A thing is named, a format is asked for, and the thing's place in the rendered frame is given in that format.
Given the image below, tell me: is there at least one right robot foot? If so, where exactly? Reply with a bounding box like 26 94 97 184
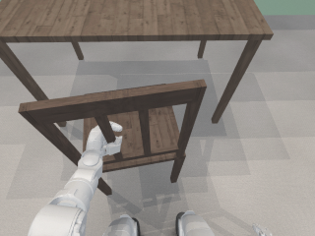
175 211 185 236

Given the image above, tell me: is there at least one chair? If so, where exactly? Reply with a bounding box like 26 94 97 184
18 79 207 196

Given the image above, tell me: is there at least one table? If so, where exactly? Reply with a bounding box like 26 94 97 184
0 0 274 128

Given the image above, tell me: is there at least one left robot forearm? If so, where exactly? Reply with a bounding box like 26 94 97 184
28 148 103 236

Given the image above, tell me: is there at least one left robot upper arm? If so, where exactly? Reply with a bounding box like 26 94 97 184
30 204 88 236

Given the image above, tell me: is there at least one robot left thigh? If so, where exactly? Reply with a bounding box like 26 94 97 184
102 217 138 236

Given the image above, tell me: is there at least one right robot hand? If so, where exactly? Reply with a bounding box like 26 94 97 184
252 223 273 236

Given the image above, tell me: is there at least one left robot hand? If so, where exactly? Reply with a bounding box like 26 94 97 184
86 121 123 156

